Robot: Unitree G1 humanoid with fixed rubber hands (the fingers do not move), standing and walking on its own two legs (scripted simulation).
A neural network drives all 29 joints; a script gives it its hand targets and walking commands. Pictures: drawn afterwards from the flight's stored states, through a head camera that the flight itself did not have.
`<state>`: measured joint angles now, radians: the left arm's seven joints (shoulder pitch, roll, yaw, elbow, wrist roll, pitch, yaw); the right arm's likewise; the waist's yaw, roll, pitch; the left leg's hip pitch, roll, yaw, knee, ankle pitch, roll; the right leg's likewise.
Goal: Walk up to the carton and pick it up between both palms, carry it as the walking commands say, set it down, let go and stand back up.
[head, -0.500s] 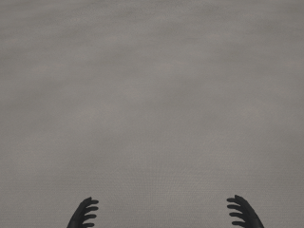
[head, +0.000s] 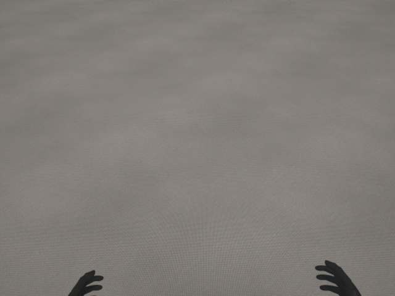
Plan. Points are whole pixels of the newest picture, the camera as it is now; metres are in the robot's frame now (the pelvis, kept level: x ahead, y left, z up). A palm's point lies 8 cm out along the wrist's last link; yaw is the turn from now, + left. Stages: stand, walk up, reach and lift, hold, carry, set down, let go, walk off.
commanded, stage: stand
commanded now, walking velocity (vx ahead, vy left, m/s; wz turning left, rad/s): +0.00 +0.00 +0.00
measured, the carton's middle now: out of the picture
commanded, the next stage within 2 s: walk up in 1.56 s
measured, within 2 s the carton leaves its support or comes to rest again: neither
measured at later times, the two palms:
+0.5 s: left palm out of the picture +0.13 +0.28 -0.09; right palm out of the picture +0.12 -0.29 -0.09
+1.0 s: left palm out of the picture +0.08 +0.27 -0.09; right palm out of the picture +0.08 -0.30 -0.09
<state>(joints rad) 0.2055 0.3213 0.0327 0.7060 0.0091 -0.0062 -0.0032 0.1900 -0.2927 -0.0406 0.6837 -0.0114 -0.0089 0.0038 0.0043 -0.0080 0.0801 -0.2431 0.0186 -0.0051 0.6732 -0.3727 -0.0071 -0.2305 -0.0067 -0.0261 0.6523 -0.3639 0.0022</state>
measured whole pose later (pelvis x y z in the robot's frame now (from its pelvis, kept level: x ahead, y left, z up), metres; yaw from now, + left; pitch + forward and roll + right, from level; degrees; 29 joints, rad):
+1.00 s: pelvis +0.00 -0.02 +0.02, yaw +0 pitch -4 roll +0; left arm 0.15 0.33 0.01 1.02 0.00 -0.02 0.01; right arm 0.16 -0.32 -0.02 1.01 0.00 -0.02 -0.01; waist 0.00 0.00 0.06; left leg -0.08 0.03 0.01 0.37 -0.22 -0.03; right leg -0.09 0.00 -0.04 0.39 -0.23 -0.02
